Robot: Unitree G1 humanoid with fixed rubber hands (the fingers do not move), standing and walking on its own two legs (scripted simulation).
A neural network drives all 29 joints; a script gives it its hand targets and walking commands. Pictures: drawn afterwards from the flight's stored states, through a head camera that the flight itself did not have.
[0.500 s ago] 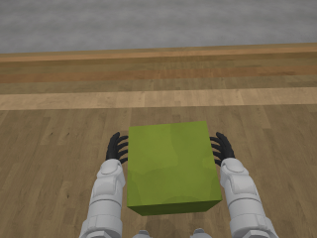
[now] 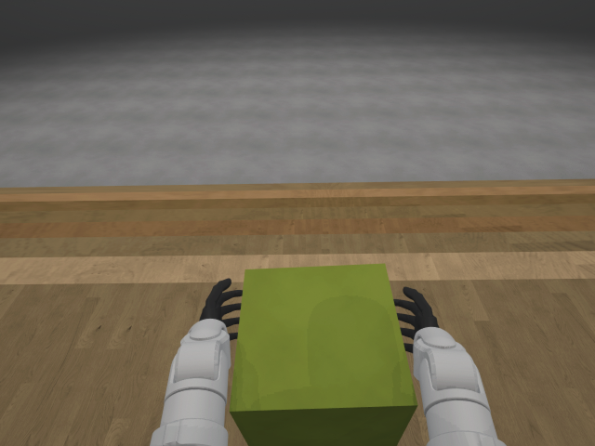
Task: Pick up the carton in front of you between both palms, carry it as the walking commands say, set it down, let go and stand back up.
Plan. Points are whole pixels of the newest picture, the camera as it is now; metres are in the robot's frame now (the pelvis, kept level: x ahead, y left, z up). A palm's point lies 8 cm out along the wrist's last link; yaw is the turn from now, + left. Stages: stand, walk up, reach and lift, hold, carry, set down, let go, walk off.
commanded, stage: reach and lift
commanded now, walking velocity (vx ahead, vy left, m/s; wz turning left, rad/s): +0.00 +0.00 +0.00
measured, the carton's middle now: (319, 367) +0.29 +0.00 -0.06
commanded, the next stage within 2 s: hold in 0.90 s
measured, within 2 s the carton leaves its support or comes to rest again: neither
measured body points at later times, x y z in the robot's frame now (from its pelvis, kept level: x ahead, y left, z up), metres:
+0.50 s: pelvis +0.00 -0.01 +0.00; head -0.02 -0.01 +0.45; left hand +0.32 +0.15 +0.03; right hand +0.31 -0.16 +0.03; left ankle +0.02 +0.12 -0.74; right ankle +0.03 -0.13 -0.74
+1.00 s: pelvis +0.01 +0.00 +0.01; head -0.03 -0.01 +0.46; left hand +0.32 +0.15 +0.05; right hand +0.31 -0.15 +0.04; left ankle +0.02 +0.12 -0.74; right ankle +0.03 -0.13 -0.74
